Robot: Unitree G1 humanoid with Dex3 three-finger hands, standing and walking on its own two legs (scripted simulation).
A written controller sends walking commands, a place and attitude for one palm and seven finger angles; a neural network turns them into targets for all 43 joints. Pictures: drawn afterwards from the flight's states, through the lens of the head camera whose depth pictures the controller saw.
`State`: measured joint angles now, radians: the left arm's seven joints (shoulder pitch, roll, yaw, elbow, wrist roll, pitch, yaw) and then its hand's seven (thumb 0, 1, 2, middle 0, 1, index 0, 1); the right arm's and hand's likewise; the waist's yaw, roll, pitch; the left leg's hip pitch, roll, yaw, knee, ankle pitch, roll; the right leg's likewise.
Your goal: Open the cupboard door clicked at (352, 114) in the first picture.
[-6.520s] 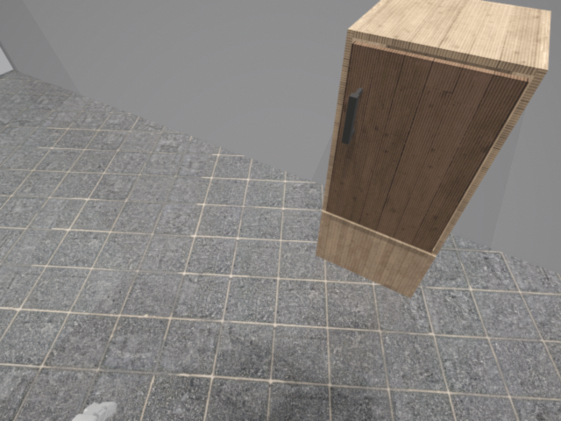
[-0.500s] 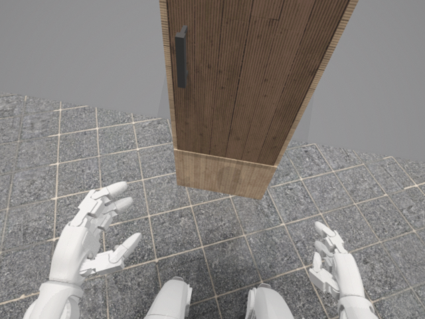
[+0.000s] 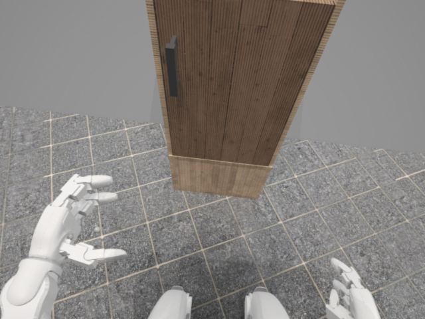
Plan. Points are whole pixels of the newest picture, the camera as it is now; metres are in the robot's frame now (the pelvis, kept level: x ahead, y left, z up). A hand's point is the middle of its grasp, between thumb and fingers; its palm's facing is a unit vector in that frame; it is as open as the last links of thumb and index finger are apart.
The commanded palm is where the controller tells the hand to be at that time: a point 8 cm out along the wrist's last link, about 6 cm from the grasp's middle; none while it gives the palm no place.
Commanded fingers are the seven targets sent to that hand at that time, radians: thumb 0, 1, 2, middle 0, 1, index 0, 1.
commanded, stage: raise the hand with hooked fingers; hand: left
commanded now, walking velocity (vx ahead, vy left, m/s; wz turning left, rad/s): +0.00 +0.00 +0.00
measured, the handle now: (174, 67) +0.67 +0.14 +0.07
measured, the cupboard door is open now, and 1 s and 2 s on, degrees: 0 0 0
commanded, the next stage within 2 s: move the hooked fingers beside the handle in 1.02 s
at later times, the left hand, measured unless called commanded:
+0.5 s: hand (83, 185) +0.31 +0.24 +0.08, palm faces -0.02 -1.00 -0.08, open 14.0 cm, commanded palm +0.29 +0.29 +0.08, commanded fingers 0.00 -0.50 0.30 -0.30 -1.20 -0.30 -1.20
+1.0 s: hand (86, 189) +0.31 +0.24 +0.08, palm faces -0.04 -1.00 -0.05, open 14.0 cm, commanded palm +0.29 +0.29 +0.08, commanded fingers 0.00 -0.50 0.30 -0.30 -1.20 -0.30 -1.20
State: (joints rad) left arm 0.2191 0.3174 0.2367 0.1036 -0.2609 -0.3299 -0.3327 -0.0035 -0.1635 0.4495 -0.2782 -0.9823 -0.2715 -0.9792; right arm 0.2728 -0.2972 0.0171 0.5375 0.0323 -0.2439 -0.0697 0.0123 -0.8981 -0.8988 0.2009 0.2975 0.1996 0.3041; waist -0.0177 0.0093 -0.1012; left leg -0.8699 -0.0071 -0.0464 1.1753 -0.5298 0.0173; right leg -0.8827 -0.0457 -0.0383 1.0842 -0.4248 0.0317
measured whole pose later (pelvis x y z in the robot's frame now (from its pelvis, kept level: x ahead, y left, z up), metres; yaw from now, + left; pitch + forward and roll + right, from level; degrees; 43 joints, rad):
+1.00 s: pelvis +0.02 -0.03 +0.02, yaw -1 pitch +13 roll -2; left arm 0.00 0.42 0.45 0.42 -0.36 -0.31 -0.57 -0.02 -0.50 0.30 -0.31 -1.20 -0.30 -1.20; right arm 0.28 -0.28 0.04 0.53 0.03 -0.19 -0.06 0.01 -0.90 -0.90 0.20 0.30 0.20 0.30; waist -0.02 0.02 -0.09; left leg -0.77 0.03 -0.05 1.06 -0.51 -0.03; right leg -0.81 -0.01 -0.05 1.00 -0.42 0.00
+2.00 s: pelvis +0.02 -0.03 +0.01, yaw -2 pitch +19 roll -2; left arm -0.61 0.52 0.47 0.94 -0.19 -0.34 -0.47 -0.02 -0.50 0.30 -0.31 -1.20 -0.30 -1.20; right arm 0.32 -0.28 0.03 0.59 0.02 -0.06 -0.04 0.01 -0.90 -0.90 0.20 0.30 0.20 0.30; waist -0.10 0.01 -0.10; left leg -0.92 0.04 -0.04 1.11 -0.52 -0.02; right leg -0.96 0.00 -0.03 1.05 -0.42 0.00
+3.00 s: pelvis +0.03 +0.00 -0.01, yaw -5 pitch +31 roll -6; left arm -1.09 0.80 0.56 1.21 -0.01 -0.27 -0.42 -0.02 -0.50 0.30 -0.30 -1.20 -0.30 -1.20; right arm 0.43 -0.25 0.10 0.58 -0.04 0.12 0.02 0.00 -0.90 -0.90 0.20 0.30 0.20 0.30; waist -0.27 0.03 -0.08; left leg -1.18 0.06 -0.05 1.20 -0.56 0.01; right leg -1.19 0.02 -0.04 1.05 -0.40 0.04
